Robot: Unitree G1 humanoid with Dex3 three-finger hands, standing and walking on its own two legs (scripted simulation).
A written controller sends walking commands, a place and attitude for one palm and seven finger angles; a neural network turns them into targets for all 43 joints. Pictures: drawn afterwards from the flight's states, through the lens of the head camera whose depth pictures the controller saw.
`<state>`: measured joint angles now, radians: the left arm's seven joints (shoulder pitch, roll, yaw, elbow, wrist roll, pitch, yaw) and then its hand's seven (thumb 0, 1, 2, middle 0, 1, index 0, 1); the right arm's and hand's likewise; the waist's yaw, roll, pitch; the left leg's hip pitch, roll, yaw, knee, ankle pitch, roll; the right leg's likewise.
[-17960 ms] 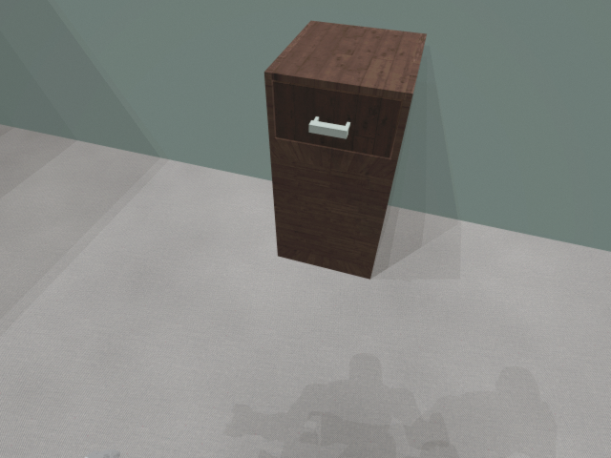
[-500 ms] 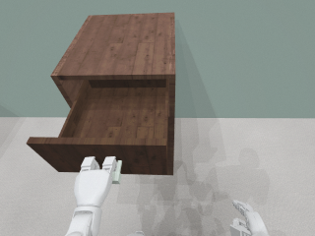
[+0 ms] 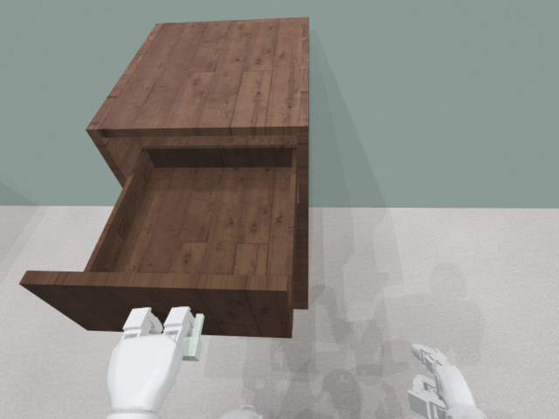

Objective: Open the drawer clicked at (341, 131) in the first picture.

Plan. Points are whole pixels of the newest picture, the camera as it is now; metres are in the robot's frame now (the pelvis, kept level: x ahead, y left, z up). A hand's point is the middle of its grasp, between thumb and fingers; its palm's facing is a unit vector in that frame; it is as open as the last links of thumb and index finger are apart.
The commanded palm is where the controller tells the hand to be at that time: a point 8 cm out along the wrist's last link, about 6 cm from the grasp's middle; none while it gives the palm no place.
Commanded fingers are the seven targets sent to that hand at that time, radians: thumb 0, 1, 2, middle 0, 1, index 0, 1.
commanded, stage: pull the drawer open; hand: left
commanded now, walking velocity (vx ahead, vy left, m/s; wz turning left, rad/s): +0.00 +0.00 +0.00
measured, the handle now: (165, 333) +0.24 +0.19 -0.01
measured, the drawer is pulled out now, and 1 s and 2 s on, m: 0.30 0.30 0.29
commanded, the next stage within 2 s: open the thumb to release the handle in 0.24 s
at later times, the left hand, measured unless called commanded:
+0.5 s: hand (164, 372) +0.19 +0.19 -0.03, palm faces +0.00 -0.10 -1.00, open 6.0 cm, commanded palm +0.17 +0.19 +0.02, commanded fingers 0.00 0.27 0.63 -0.35 -1.28 -0.35 -1.28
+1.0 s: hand (165, 374) +0.19 +0.18 -0.03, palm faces -0.01 -0.11 -0.99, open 13.2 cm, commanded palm +0.17 +0.19 +0.03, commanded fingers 0.00 -0.50 0.30 -0.30 -1.20 -0.30 -1.20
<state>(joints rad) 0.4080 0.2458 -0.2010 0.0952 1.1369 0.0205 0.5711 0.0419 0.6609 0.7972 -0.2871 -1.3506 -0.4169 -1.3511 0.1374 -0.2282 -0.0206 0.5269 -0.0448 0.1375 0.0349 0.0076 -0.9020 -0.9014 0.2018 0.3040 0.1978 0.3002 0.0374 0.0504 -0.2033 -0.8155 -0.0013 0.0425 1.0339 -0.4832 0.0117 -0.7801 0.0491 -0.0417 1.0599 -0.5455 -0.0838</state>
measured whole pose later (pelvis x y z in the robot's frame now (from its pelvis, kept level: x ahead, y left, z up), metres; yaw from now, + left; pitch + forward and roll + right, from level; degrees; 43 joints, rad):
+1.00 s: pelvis -0.01 -0.01 +0.00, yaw +1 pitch +15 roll +1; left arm 0.37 0.26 -0.18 0.12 1.10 0.02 0.55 0.00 -0.44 0.32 -0.29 -1.23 -0.39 -1.22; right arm 0.15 -0.23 -0.02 0.53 -0.04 0.13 0.02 0.01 -0.90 -0.90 0.20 0.30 0.20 0.30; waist 0.03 0.06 -0.20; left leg -0.84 0.00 0.02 1.05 -0.47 0.00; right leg -0.80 0.05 -0.07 1.07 -0.54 -0.10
